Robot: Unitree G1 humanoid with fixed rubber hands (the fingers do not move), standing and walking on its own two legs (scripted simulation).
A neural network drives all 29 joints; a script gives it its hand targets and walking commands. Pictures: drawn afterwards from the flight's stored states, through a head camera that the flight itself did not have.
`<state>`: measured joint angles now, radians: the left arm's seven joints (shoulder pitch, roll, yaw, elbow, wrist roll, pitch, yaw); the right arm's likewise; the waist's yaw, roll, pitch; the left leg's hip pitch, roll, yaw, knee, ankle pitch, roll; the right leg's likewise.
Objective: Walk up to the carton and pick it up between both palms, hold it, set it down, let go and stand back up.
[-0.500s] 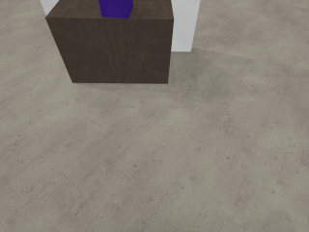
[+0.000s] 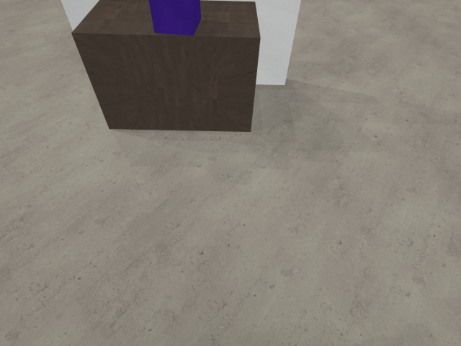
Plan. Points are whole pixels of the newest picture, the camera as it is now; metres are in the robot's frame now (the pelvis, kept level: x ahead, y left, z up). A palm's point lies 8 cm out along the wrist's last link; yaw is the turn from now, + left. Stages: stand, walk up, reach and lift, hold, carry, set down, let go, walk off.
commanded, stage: stand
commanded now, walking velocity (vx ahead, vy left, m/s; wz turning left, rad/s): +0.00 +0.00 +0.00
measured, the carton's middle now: out of the picture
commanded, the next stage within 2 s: none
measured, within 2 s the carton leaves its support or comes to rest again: neither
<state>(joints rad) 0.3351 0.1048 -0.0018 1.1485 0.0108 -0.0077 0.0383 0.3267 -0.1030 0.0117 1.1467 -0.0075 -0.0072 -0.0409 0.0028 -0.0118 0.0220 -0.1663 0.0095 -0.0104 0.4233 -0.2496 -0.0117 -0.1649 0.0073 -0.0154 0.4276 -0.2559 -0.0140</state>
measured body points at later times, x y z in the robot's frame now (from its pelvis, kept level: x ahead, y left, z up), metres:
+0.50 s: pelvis -0.01 +0.00 +0.00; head +0.00 +0.00 +0.45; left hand -0.05 +0.19 -0.16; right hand -0.05 -0.20 -0.16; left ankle -0.01 +0.13 -0.74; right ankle -0.02 -0.11 -0.74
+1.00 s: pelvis -0.01 +0.00 +0.00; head +0.00 +0.00 +0.45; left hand -0.06 +0.20 -0.16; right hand -0.05 -0.21 -0.16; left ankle -0.01 +0.13 -0.74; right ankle -0.02 -0.11 -0.74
